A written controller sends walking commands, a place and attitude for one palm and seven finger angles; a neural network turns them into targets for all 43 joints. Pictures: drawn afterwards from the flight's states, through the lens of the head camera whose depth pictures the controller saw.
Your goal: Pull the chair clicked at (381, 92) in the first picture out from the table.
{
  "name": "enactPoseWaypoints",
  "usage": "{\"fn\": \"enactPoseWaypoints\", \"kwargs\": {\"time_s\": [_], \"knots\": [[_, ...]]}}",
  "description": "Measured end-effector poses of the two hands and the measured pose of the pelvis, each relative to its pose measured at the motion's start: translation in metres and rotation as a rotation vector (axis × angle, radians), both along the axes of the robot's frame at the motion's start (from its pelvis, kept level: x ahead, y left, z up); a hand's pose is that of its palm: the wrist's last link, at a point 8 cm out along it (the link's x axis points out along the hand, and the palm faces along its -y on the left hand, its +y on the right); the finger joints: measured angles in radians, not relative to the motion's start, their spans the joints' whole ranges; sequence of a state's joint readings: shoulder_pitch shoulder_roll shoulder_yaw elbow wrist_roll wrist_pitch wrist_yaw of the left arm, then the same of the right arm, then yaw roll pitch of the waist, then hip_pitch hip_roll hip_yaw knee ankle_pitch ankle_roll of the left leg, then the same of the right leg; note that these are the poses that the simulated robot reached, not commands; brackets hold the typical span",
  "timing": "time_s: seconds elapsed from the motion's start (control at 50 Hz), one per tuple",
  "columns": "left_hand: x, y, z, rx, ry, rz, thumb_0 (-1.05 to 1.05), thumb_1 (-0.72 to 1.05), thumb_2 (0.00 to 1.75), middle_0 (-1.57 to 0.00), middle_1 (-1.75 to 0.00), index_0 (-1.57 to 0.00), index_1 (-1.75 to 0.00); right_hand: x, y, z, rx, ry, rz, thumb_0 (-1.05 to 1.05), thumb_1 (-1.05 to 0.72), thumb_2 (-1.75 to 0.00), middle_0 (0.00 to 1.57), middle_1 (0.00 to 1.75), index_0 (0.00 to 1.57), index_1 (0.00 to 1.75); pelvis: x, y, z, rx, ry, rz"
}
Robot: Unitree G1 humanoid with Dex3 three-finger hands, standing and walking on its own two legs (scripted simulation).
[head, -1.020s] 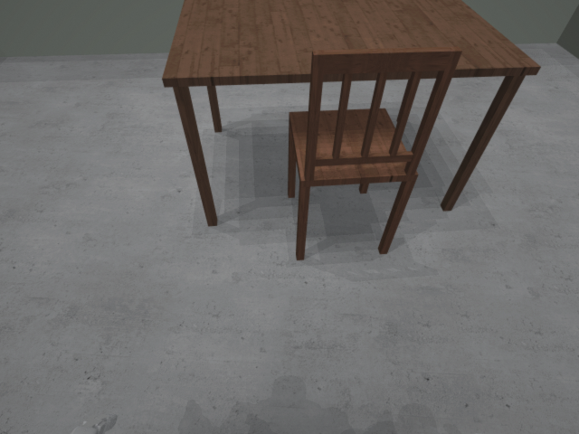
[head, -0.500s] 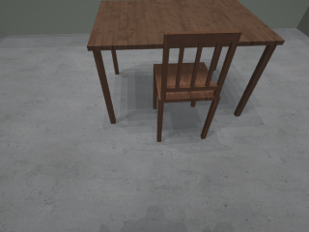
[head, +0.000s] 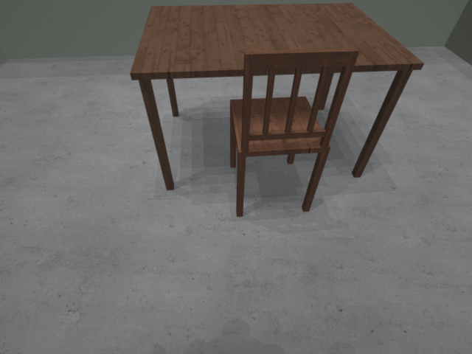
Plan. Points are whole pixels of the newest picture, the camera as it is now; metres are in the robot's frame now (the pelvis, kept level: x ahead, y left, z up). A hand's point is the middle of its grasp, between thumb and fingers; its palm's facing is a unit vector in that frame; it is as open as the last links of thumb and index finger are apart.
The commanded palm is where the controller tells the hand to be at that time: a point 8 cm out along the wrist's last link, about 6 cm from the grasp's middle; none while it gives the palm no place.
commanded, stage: stand and wait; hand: left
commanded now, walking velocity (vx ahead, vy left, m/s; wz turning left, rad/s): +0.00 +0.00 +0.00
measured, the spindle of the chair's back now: (292, 102) +0.96 -0.15 -0.10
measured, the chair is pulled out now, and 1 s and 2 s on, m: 0.00 0.00 0.00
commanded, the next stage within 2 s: look at it before walking up in 0.16 s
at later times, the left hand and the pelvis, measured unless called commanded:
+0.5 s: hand out of the picture +0.07 +0.25 -0.16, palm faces -0.02 -0.94 -0.33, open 7.3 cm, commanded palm none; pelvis +0.00 +0.01 +0.00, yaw +0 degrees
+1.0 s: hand out of the picture +0.07 +0.26 -0.16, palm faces -0.04 -0.94 -0.33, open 7.3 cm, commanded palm none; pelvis +0.00 +0.01 +0.00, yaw -3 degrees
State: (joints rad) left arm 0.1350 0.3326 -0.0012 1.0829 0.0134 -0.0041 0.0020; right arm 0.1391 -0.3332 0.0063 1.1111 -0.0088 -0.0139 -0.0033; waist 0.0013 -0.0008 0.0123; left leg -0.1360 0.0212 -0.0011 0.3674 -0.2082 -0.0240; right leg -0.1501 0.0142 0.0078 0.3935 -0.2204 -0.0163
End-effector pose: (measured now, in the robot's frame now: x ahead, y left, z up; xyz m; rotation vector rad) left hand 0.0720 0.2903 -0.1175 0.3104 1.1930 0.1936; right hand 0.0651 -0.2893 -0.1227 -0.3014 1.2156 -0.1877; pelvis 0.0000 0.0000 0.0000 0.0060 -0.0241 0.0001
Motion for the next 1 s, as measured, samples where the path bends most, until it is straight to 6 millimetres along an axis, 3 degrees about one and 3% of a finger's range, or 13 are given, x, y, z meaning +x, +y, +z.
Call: {"fn": "enactPoseWaypoints", "kwargs": {"time_s": [0.36, 0.78, 1.0], "knots": [[-0.014, 0.004, -0.006, -0.01, 0.043, 0.009, 0.01, 0.91, 0.9, -0.21, -0.3, -0.2, -0.3, -0.006, 0.004, 0.002, -0.008, 0.021, -0.007, 0.01, -0.91, -0.9, 0.21, 0.3, 0.21, 0.3, -0.001, 0.004, 0.001, -0.003, 0.008, -0.003], [-0.005, 0.013, -0.004, -0.006, 0.026, 0.008, 0.01, 0.91, 0.9, -0.21, -0.3, -0.2, -0.3, 0.013, 0.012, 0.006, -0.008, -0.014, 0.005, 0.01, -0.91, -0.9, 0.21, 0.3, 0.21, 0.3, 0.003, 0.011, 0.002, -0.003, 0.006, -0.002], [-0.006, 0.01, -0.008, -0.001, 0.055, -0.005, 0.01, 0.91, 0.9, -0.2, -0.3, -0.2, -0.3, 0.007, 0.014, 0.002, -0.005, -0.044, -0.042, 0.01, -0.91, -0.9, 0.21, 0.3, 0.21, 0.3, 0.0, 0.011, -0.002, 0.003, 0.007, -0.056]]}}
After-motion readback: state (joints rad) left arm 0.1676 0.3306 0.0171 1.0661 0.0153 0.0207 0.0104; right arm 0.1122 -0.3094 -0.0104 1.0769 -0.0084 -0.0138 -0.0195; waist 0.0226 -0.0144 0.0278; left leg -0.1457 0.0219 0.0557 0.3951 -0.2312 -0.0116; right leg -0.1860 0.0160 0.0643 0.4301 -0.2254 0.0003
